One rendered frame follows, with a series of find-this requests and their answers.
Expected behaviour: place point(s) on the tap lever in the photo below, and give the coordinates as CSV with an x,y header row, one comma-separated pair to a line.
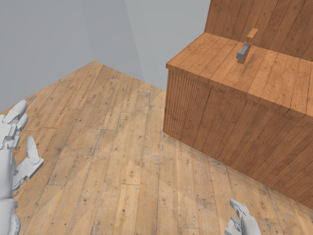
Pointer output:
x,y
242,52

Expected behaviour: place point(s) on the right robot hand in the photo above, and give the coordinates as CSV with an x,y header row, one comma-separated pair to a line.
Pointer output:
x,y
247,225

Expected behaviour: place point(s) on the left robot hand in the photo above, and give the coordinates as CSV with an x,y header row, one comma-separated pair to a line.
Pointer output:
x,y
10,128

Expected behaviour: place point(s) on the robot left forearm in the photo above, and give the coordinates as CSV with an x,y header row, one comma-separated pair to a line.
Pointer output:
x,y
10,223

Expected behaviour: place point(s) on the counter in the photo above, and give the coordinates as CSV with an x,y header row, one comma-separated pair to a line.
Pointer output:
x,y
254,115

